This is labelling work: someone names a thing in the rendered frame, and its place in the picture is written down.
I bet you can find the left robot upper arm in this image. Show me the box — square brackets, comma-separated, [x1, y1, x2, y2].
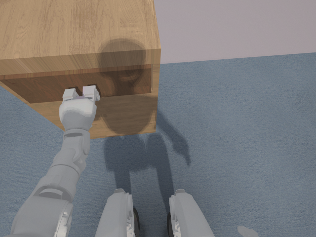
[3, 196, 74, 237]

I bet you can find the robot right shin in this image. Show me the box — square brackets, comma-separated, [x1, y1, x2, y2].
[171, 189, 185, 237]

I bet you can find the drawer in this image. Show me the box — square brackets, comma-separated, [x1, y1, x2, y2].
[0, 64, 152, 104]

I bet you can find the robot left hand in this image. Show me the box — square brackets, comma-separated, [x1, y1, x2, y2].
[59, 85, 100, 131]

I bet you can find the robot left thigh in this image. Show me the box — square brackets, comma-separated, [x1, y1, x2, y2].
[95, 192, 133, 237]

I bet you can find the handle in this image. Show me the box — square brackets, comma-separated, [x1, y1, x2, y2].
[76, 86, 85, 99]

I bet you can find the robot right hand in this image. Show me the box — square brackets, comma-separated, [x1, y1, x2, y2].
[237, 226, 258, 237]

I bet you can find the cabinet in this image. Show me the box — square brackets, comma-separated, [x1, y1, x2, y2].
[0, 0, 161, 139]

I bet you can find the left robot forearm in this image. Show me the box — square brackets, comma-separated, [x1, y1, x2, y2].
[10, 129, 90, 234]

